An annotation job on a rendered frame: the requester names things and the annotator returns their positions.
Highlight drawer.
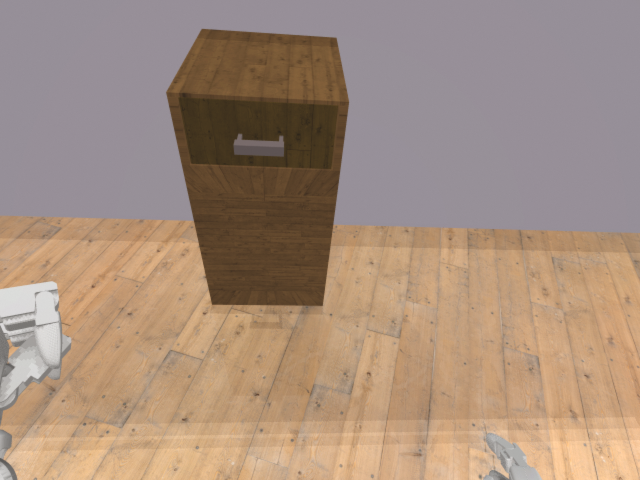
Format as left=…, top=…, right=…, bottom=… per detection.
left=178, top=97, right=338, bottom=169

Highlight cabinet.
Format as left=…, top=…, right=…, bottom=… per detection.
left=166, top=29, right=349, bottom=306

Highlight left robot hand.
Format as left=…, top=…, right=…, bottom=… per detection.
left=0, top=281, right=71, bottom=425

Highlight right robot hand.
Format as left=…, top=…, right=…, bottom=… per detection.
left=483, top=433, right=542, bottom=480

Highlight handle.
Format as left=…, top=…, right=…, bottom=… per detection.
left=233, top=134, right=284, bottom=157

